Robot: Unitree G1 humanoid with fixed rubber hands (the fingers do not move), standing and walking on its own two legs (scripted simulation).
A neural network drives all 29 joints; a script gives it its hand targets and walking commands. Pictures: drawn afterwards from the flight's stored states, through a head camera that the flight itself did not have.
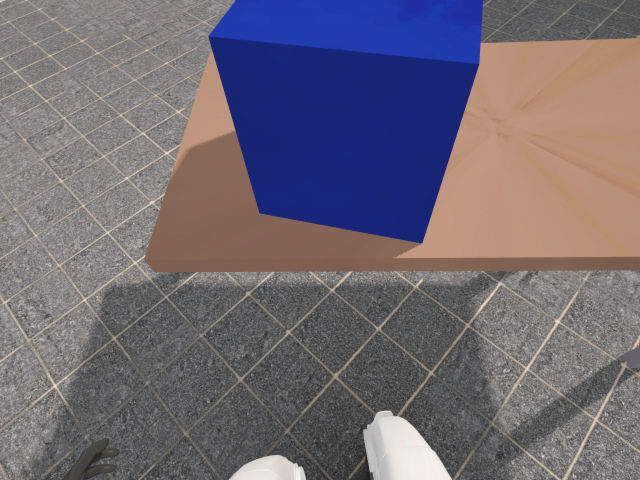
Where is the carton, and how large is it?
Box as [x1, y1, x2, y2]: [208, 0, 482, 242]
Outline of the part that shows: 236,0 208,36 259,212 416,242 422,242 478,66 482,0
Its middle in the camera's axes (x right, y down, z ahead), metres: +0.06 -0.21 +0.57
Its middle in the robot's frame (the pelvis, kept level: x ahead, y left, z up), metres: +0.60 -0.06 +0.11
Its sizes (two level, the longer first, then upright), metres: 0.289 0.266 0.297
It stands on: a table, 0.69 m high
